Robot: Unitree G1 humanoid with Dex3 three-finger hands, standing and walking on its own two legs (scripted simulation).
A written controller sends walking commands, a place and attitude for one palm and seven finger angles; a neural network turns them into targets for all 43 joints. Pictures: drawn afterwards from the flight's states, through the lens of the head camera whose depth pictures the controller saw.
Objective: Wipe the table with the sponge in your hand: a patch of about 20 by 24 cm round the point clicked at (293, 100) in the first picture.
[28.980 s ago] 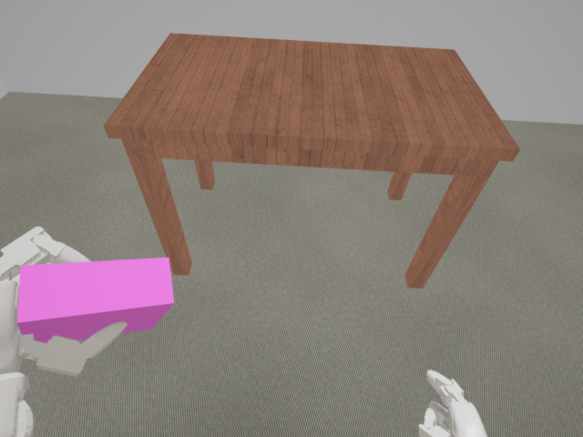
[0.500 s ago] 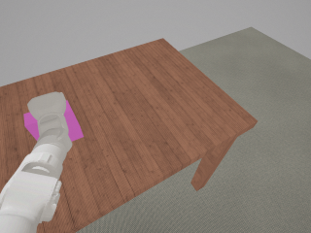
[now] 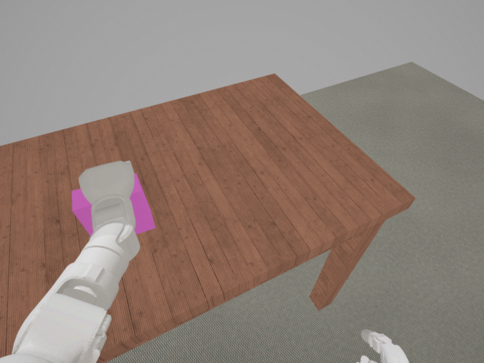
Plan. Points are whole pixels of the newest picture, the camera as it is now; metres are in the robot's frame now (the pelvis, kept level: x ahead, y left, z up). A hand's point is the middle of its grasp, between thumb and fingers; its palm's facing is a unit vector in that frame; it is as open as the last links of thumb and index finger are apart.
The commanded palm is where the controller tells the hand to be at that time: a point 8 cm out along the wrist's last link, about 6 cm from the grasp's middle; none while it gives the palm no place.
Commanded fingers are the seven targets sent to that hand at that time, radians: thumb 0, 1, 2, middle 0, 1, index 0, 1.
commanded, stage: wipe back along the middle lane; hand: left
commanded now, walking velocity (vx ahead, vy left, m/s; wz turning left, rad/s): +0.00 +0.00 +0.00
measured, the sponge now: (120, 217) +0.38 +0.27 -0.01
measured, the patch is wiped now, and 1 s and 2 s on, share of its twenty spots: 0.60 0.70 0.70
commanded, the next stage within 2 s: slide across to the third lane in 1.76 s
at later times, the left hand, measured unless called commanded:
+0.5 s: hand (124, 214) +0.36 +0.24 +0.04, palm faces -0.02 -0.01 -1.00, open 9.3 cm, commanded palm +0.31 +0.21 +0.06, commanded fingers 0.00 0.10 1.30 -1.20 -1.60 -1.20 -1.60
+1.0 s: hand (134, 236) +0.31 +0.21 +0.04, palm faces +0.02 -0.04 -1.00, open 9.3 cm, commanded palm +0.26 +0.19 +0.06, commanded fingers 0.00 0.10 1.30 -1.20 -1.60 -1.20 -1.60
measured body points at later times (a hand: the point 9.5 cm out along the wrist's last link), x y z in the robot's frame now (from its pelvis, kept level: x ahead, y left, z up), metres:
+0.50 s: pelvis +0.01 +0.01 +0.00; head +0.00 -0.01 +0.45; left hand +0.35 +0.24 +0.09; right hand +0.20 -0.22 -0.10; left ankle +0.00 +0.08 -0.73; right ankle -0.02 -0.10 -0.73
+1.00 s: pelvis +0.01 -0.01 +0.00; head -0.01 -0.04 +0.45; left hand +0.31 +0.21 +0.09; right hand +0.24 -0.22 -0.08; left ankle +0.00 +0.08 -0.73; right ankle -0.02 -0.10 -0.73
